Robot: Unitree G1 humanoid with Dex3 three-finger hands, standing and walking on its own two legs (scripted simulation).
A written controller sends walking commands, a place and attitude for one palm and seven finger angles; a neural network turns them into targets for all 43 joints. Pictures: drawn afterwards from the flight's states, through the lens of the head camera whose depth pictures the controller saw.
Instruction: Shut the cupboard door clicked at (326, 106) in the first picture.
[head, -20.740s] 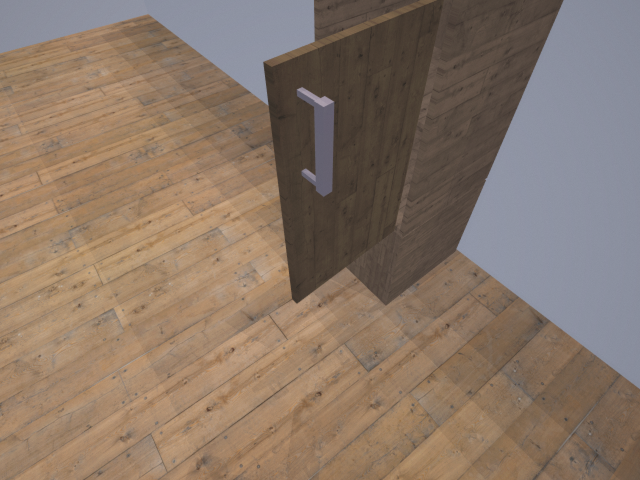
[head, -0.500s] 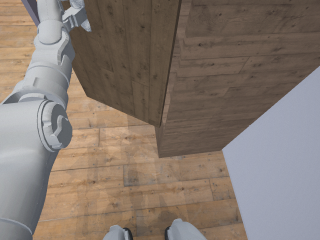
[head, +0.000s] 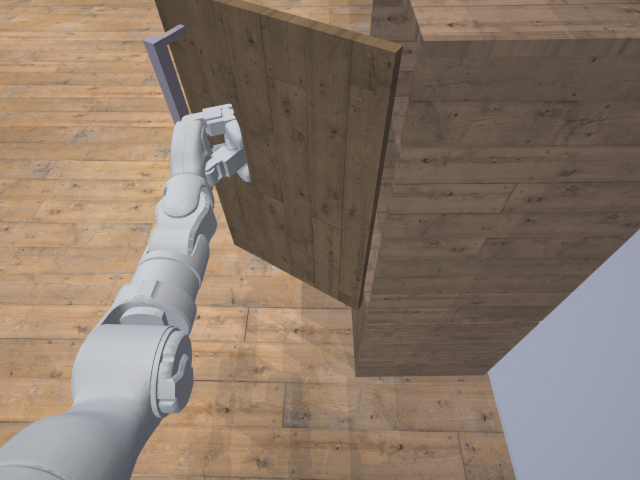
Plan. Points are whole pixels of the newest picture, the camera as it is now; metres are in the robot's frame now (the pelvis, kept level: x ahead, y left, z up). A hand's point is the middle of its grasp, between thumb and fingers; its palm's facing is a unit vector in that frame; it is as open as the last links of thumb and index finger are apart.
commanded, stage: pull the fist back off the door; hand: left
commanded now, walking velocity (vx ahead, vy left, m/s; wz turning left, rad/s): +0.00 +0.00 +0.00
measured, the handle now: (183, 88) +0.64 +0.17 +0.14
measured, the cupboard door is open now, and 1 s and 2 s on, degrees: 58 58 58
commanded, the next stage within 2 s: draw the hand back to the body in 0.08 s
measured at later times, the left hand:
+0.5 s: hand (207, 192) +0.42 +0.11 +0.15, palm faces +0.01 -1.00 -0.01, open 3.1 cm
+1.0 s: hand (76, 313) +0.27 +0.20 +0.16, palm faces +0.25 -0.94 -0.23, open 3.4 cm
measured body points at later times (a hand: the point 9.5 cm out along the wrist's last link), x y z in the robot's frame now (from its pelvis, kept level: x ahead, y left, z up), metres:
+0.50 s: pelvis -0.01 -0.01 +0.01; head +0.01 -0.03 +0.46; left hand +0.41 +0.16 +0.15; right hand +0.01 -0.26 -0.13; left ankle -0.01 +0.12 -0.72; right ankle -0.05 -0.11 -0.72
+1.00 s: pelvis -0.02 +0.00 +0.02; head -0.04 -0.03 +0.47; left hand +0.25 +0.25 +0.17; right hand +0.20 -0.21 -0.05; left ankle -0.01 +0.12 -0.72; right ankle -0.05 -0.11 -0.72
